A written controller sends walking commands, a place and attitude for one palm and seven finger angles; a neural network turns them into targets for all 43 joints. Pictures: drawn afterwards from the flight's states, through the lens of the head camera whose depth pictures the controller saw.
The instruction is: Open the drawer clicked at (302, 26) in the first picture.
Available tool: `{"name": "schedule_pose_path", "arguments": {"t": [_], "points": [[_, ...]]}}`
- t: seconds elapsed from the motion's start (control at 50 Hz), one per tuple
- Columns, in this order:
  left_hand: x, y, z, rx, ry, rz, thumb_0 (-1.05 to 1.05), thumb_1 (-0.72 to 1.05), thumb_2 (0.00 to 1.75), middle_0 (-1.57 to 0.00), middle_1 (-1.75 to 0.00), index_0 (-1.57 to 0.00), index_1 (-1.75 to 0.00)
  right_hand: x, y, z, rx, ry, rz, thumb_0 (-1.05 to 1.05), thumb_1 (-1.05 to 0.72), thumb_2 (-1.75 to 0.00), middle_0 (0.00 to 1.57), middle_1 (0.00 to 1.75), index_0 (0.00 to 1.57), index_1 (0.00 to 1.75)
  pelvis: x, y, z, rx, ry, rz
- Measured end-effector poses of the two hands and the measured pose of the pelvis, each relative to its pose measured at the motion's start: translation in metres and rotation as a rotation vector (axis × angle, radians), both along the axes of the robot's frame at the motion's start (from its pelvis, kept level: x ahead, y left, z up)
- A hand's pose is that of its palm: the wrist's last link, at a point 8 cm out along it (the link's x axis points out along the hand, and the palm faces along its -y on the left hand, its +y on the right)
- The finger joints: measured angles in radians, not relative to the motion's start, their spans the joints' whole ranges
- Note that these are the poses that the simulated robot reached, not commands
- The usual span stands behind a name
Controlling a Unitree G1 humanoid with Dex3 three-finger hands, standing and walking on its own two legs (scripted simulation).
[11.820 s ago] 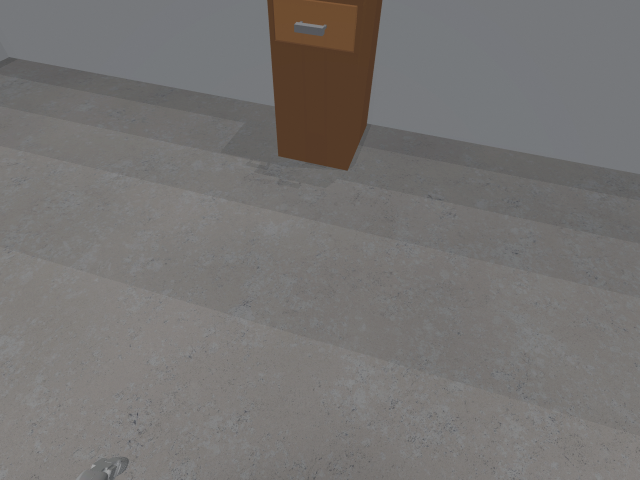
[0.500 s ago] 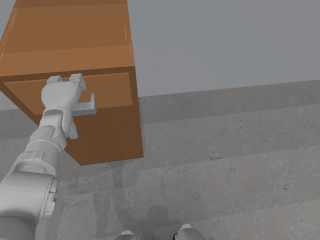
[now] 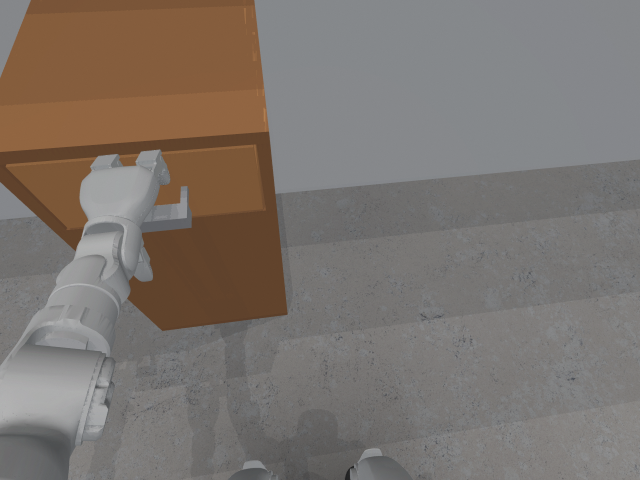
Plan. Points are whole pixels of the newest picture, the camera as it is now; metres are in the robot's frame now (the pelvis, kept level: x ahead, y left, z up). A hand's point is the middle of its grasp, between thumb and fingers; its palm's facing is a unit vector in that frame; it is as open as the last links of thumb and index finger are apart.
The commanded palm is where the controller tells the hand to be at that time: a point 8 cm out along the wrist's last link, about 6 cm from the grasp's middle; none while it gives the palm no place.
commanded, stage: lower the fingers behind the handle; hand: left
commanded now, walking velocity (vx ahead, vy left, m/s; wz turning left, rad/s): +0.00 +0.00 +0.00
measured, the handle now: (151, 207) +0.52 +0.23 -0.05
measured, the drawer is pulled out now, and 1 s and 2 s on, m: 0.00 0.00 0.00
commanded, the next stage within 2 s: close the thumb around the handle in 1.42 s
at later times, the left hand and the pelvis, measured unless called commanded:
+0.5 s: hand (144, 235) +0.46 +0.23 -0.04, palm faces -0.08 -0.05 -1.00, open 13.9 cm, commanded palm +0.45 +0.23 +0.01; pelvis -0.01 +0.01 -0.02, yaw +0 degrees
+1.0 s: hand (152, 241) +0.47 +0.23 -0.07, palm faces -0.06 -0.03 -1.00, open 13.9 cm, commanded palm +0.45 +0.22 -0.02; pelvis -0.02 +0.01 -0.04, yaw +0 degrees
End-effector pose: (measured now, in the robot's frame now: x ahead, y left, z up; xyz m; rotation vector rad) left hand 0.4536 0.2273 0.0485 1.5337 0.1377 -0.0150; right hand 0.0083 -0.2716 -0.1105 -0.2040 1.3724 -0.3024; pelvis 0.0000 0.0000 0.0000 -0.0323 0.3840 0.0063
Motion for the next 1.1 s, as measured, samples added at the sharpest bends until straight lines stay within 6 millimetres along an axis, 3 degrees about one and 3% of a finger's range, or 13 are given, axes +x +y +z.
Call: {"name": "schedule_pose_path", "arguments": {"t": [0.32,0.6,0.84,1.1], "points": [[-0.017,0.009,-0.025,-0.002,-0.032,-0.002,0.00,-0.49,0.30,-0.32,-1.20,-0.31,-1.20,-0.009,0.005,-0.014,0.005,0.028,0.007,0.00,-0.90,-0.90,0.20,0.30,0.20,0.30,-0.007,0.005,-0.013,-0.009,0.026,0.003],[-0.004,0.003,-0.043,-0.007,-0.017,-0.006,0.00,-0.49,0.30,-0.32,-1.20,-0.31,-1.20,-0.016,0.009,-0.023,-0.011,0.020,0.009,0.00,-0.90,-0.90,0.20,0.30,0.20,0.30,-0.015,0.008,-0.026,-0.016,0.062,0.000],[-0.007,0.002,-0.062,-0.001,-0.023,-0.003,0.00,-0.49,0.30,-0.32,-1.20,-0.31,-1.20,-0.032,0.012,-0.033,0.000,0.078,0.000,0.00,-0.90,-0.90,0.20,0.30,0.20,0.30,-0.017,0.009,-0.036,-0.021,0.085,0.000],[-0.003,0.001,-0.064,0.016,-0.031,0.016,0.00,-0.49,0.30,-0.30,-1.20,-0.31,-1.20,-0.027,0.008,-0.042,0.001,0.057,0.016,0.00,-0.90,-0.90,0.20,0.30,0.20,0.30,-0.021,0.005,-0.044,-0.020,0.099,0.002]]}}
